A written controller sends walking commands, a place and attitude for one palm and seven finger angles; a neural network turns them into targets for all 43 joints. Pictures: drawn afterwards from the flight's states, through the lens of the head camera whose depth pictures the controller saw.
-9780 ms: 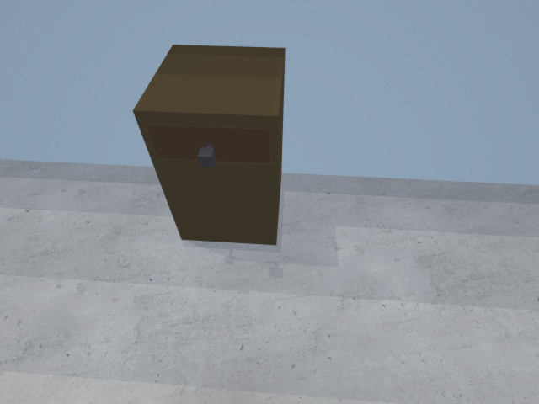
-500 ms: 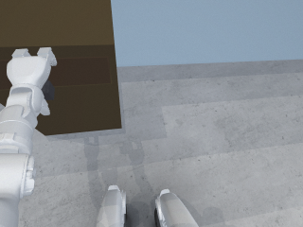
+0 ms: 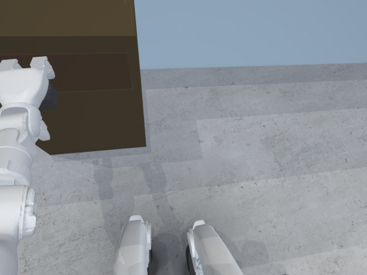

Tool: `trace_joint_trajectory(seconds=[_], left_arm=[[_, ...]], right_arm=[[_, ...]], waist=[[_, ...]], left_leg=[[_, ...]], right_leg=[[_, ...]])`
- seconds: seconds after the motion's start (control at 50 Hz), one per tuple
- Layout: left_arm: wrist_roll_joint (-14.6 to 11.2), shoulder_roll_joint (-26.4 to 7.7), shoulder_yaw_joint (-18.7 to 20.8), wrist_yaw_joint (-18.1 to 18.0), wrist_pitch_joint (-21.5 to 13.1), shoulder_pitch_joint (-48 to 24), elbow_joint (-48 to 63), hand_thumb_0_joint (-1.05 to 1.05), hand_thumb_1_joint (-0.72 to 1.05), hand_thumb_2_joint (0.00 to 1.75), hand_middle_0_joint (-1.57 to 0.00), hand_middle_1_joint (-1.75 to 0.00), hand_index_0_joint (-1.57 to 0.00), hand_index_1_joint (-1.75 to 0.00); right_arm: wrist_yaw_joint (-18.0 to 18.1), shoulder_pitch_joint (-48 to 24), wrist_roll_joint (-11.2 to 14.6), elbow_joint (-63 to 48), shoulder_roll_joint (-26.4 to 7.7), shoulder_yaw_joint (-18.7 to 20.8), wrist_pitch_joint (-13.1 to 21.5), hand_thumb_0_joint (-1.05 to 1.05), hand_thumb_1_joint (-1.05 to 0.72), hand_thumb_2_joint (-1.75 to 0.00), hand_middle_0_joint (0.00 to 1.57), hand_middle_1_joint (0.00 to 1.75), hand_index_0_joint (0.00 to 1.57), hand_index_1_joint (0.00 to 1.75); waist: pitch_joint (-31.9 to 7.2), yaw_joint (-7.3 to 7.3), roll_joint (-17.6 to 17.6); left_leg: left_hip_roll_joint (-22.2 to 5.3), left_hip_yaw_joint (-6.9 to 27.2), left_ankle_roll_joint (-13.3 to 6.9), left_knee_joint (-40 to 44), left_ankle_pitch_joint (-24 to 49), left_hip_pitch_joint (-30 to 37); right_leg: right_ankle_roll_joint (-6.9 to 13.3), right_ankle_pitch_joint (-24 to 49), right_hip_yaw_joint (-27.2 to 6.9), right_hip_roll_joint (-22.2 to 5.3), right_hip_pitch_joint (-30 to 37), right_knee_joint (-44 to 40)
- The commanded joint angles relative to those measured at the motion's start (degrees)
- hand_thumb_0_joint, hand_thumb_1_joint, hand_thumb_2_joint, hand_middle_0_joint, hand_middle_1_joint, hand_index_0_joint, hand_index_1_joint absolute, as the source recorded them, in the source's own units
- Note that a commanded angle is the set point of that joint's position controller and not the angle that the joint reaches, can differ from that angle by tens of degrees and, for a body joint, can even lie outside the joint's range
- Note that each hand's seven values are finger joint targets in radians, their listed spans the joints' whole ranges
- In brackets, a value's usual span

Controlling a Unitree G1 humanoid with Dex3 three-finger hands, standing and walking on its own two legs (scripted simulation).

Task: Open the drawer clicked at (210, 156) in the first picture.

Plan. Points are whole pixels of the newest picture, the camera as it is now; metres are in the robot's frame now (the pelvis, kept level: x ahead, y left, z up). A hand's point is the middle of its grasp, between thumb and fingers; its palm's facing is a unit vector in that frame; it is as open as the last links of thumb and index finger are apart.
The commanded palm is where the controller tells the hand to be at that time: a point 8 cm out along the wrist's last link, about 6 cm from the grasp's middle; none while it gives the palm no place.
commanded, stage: lower the fingers behind the handle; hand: left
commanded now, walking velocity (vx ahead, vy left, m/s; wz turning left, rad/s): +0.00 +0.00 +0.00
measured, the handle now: (45, 89) +0.53 +0.31 -0.06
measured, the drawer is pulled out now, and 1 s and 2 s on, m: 0.00 0.00 0.00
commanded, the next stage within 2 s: close the thumb around the handle in 1.00 s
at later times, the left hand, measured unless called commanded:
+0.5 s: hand (45, 109) +0.49 +0.30 -0.07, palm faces -0.08 -0.02 -1.00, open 13.7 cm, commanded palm +0.50 +0.26 -0.01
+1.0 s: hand (47, 107) +0.49 +0.30 -0.07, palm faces -0.09 +0.00 -1.00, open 13.8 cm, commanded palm +0.50 +0.25 -0.02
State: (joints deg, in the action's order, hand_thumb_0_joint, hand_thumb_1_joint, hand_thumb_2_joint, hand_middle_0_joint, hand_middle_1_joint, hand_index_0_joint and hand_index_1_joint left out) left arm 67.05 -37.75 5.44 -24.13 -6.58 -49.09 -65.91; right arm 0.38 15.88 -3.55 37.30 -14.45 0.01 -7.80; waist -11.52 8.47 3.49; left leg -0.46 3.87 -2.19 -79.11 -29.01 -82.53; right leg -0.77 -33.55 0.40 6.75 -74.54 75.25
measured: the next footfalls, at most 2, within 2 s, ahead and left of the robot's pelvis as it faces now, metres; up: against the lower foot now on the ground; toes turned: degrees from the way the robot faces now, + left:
none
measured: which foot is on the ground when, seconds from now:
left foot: down 0.00-1.00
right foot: down 0.00-1.00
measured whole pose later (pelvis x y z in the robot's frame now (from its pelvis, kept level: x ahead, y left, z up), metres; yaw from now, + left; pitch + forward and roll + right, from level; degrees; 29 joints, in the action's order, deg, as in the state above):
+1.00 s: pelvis -0.01 +0.00 -0.04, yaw -1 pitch +35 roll -7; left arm 66.6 -38.8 4.6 -21.3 -5.2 -51.4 -63.6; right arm 0.2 15.6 -3.3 37.4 -13.4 -1.5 -7.0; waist -11.7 8.6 3.7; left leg -0.6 4.2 -2.2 -86.9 -30.3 -91.6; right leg -0.9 -35.4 1.3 7.0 -83.5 83.5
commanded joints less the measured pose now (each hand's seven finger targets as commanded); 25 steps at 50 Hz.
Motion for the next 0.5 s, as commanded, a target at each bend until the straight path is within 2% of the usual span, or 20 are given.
trace_joint_trajectory(seconds=[0.0, 0.02, 0.04, 0.06, 0.08, 0.1, 0.12, 0.14, 0.18, 0.24, 0.28, 0.3, 0.32, 0.34, 0.38, 0.4, 0.42, 0.46, 0.48], left_arm=[[-1.02, -13.28, 1.39, -0.4, -0.73, -22.84, 12.92, 0.0, -0.5, 0.3, -0.3, -1.2, -0.3, -1.2], [-1.02, -13.93, 1.71, -0.13, -1.48, -23.55, 14.4, 0.0, -0.5, 0.3, -0.3, -1.2, -0.3, -1.2], [-1.32, -13.78, 1.81, 0.15, -2.01, -23.17, 15.02, 0.0, -0.5, 0.3, -0.3, -1.2, -0.3, -1.2], [-1.19, -15.17, 2.85, 0.09, -2.88, -23.87, 16.4, 0.0, -0.5, 0.3, -0.3, -1.2, -0.3, -1.2], [-1.26, -15.16, 3.17, -0.03, -3.54, -23.22, 17.11, 0.0, -0.5, 0.3, -0.3, -1.2, -0.3, -1.2], [-1.04, -16.53, 4.66, -0.39, -4.06, -22.97, 17.77, 0.0, -0.5, 0.3, -0.3, -1.2, -0.3, -1.2], [-0.67, -15.67, 4.29, -0.96, -4.3, -22.19, 17.37, 0.0, -0.5, 0.3, -0.3, -1.2, -0.3, -1.2], [-0.54, -15.93, 4.91, -1.58, -4.12, -20.65, 16.27, 0.0, -0.5, 0.3, -0.3, -1.2, -0.3, -1.2], [0.07, -15.14, 4.61, -3.03, -3.24, -19.79, 13.39, 0.0, -0.5, 0.3, -0.3, -1.2, -0.3, -1.2], [0.42, -15.88, 5.11, -4.24, -1.14, -19.19, 11.28, 0.0, -0.5, 0.3, -0.3, -1.2, -0.3, -1.2], [0.51, -15.07, 4.26, -4.21, 0.02, -19.82, 10.78, 0.0, -0.5, 0.3, -0.3, -1.2, -0.3, -1.2], [0.3, -14.52, 4.07, -3.94, 0.23, -20.51, 11.43, 0.0, -0.5, 0.3, -0.3, -1.2, -0.3, -1.2], [0.42, -15.21, 4.41, -3.93, 0.72, -20.35, 11.08, 0.0, -0.5, 0.3, -0.3, -1.2, -0.3, -1.2], [0.2, -14.23, 3.88, -3.75, 1.33, -19.83, 11.25, 0.0, -0.5, 0.3, -0.3, -1.2, -0.3, -1.2], [0.1, -12.8, 2.29, -3.03, 2.41, -20.43, 9.68, 0.0, -0.5, 0.3, -0.3, -1.2, -0.3, -1.2], [-0.27, -12.3, 2.0, -2.33, 2.24, -21.33, 9.99, 0.0, -0.5, 0.3, -0.3, -1.2, -0.3, -1.2], [-0.11, -13.82, 2.35, -1.91, 1.74, -22.53, 11.08, 0.0, -0.5, 0.3, -0.3, -1.2, -0.3, -1.2], [-0.17, -13.82, 1.6, -1.04, 0.61, -24.22, 12.26, 0.0, -0.5, 0.3, -0.3, -1.2, -0.3, -1.2], [-0.15, -14.27, 1.82, -0.85, -0.21, -24.55, 12.71, 0.0, -0.5, 0.3, -0.3, -1.2, -0.3, -1.2]], right_arm=[[0.9, 10.59, -0.32, -1.65, -10.81, 4.28, 0.27, 0.0, -0.9, -0.9, 0.2, 0.3, 0.2, 0.3], [0.98, 10.77, -0.2, -1.45, -10.77, 4.34, 0.31, 0.0, -0.9, -0.9, 0.2, 0.3, 0.2, 0.3], [1.06, 10.83, -0.31, -1.36, -10.69, 4.42, 0.39, 0.0, -0.9, -0.9, 0.2, 0.3, 0.2, 0.3], [1.28, 10.62, -0.39, -1.19, -10.75, 4.47, 0.43, 0.0, -0.9, -0.9, 0.2, 0.3, 0.2, 0.3], [1.3, 10.6, -0.47, -1.19, -10.63, 4.44, 0.51, 0.0, -0.9, -0.9, 0.2, 0.3, 0.2, 0.3], [1.33, 10.54, -0.68, -0.92, -10.76, 4.53, 0.49, 0.0, -0.9, -0.9, 0.2, 0.3, 0.2, 0.3], [1.16, 10.33, -0.58, -0.99, -10.5, 4.5, 0.4, 0.0, -0.9, -0.9, 0.2, 0.3, 0.2, 0.3], [0.99, 10.35, -0.74, -0.83, -10.6, 4.37, 0.18, 0.0, -0.9, -0.9, 0.2, 0.3, 0.2, 0.3], [0.6, 10.06, -0.78, -0.93, -10.59, 4.13, -0.08, 0.0, -0.9, -0.9, 0.2, 0.3, 0.2, 0.3], [-0.03, 10.05, -0.86, -1.37, -10.99, 3.84, -0.42, 0.0, -0.9, -0.9, 0.2, 0.3, 0.2, 0.3], [-0.31, 10.28, -0.79, -1.61, -11.03, 3.86, -0.42, 0.0, -0.9, -0.9, 0.2, 0.3, 0.2, 0.3], [-0.36, 10.28, -0.83, -1.58, -10.94, 4.07, -0.32, 0.0, -0.9, -0.9, 0.2, 0.3, 0.2, 0.3], [-0.41, 10.78, -0.69, -1.49, -11.21, 4.05, -0.59, 0.0, -0.9, -0.9, 0.2, 0.3, 0.2, 0.3], [-0.46, 10.9, -0.71, -1.56, -11.11, 4.15, -0.64, 0.0, -0.9, -0.9, 0.2, 0.3, 0.2, 0.3], [-0.49, 10.81, -0.52, -1.36, -11.07, 4.0, -0.65, 0.0, -0.9, -0.9, 0.2, 0.3, 0.2, 0.3], [-0.37, 10.58, -0.54, -1.41, -10.98, 3.92, -0.43, 0.0, -0.9, -0.9, 0.2, 0.3, 0.2, 0.3], [-0.12, 10.55, -0.41, -1.37, -11.15, 3.84, -0.33, 0.0, -0.9, -0.9, 0.2, 0.3, 0.2, 0.3], [0.26, 10.2, -0.42, -1.45, -11.01, 3.68, 0.07, 0.0, -0.9, -0.9, 0.2, 0.3, 0.2, 0.3], [0.36, 10.1, -0.49, -1.34, -10.94, 3.64, 0.39, 0.0, -0.9, -0.9, 0.2, 0.3, 0.2, 0.3]], waist=[[-32.12, 1.4, 9.31], [-33.68, 1.1, 10.23], [-33.88, 1.05, 10.28], [-34.41, 1.09, 9.63], [-35.03, 0.56, 11.0], [-35.62, 0.25, 11.06], [-35.35, -0.03, 12.68], [-33.7, -0.31, 11.91], [-30.71, 0.11, 10.11], [-30.2, -0.34, 10.67], [-31.59, -0.02, 9.99], [-32.61, 0.24, 10.84], [-33.06, -0.06, 10.47], [-33.67, -0.03, 9.97], [-31.3, 0.91, 8.16], [-31.2, 1.13, 8.5], [-31.92, 1.23, 8.35], [-31.93, 1.69, 8.17], [-31.28, 1.51, 9.67]], left_leg=[[-1.36, 0.71, -0.57, 6.4, 21.28, 37.21], [-1.46, 0.85, -0.52, 6.04, 21.99, 38.06], [-1.42, 0.97, -0.54, 5.58, 21.82, 38.1], [-1.63, 1.12, -0.58, 5.18, 22.22, 38.11], [-1.45, 1.03, -0.54, 4.86, 22.76, 38.22], [-1.8, 1.59, -0.35, 4.89, 24.28, 39.3], [-1.68, 1.3, -0.25, 4.42, 24.48, 39.26], [-1.8, 1.79, -0.03, 4.41, 23.84, 38.42], [-1.66, 1.67, -0.16, 4.04, 21.78, 35.32], [-1.73, 1.84, 0.17, 4.29, 21.35, 34.21], [-1.7, 1.95, 0.03, 4.05, 21.17, 34.16], [-1.98, 2.26, 0.16, 4.1, 22.32, 35.83], [-2.0, 2.58, 0.36, 4.28, 22.75, 36.32], [-2.01, 2.46, 0.25, 4.13, 22.99, 36.59], [-1.96, 2.48, 0.03, 4.19, 20.12, 34.8], [-1.96, 2.55, -0.11, 4.01, 19.22, 34.16], [-2.0, 2.45, -0.17, 3.68, 18.13, 33.68], [-1.78, 2.46, -0.44, 3.19, 15.25, 32.2], [-1.7, 2.36, -0.4, 2.99, 14.02, 31.57]], right_leg=[[3.66, 15.48, 2.69, -0.8, 2.19, -8.62], [3.64, 15.69, 2.75, -0.84, 1.92, -8.05], [3.8, 15.4, 2.71, -0.7, 1.76, -7.88], [3.7, 15.61, 2.61, -0.79, 1.27, -7.49], [3.86, 15.83, 2.56, -0.74, 1.38, -7.06], [4.02, 16.12, 2.81, -0.83, 0.63, -6.37], [3.99, 15.85, 2.77, -0.82, -0.73, -6.08], [4.23, 14.92, 3.31, -0.73, -1.53, -5.68], [4.08, 13.69, 3.52, -0.62, -2.58, -5.39], [4.16, 13.33, 4.05, -0.68, -2.87, -4.51], [4.0, 13.53, 4.05, -0.57, -2.6, -4.37], [3.99, 13.98, 4.09, -0.67, -3.21, -4.14], [3.93, 14.07, 4.34, -0.71, -3.26, -3.97], [3.87, 14.31, 4.37, -0.62, -2.78, -4.06], [3.73, 12.86, 4.44, -0.57, -3.51, -4.5], [3.71, 12.31, 4.29, -0.75, -4.09, -4.26], [3.6, 11.83, 4.13, -0.81, -4.19, -3.95], [3.72, 10.05, 3.81, -0.69, -4.82, -3.75], [3.89, 9.2, 3.76, -0.73, -5.44, -3.52]])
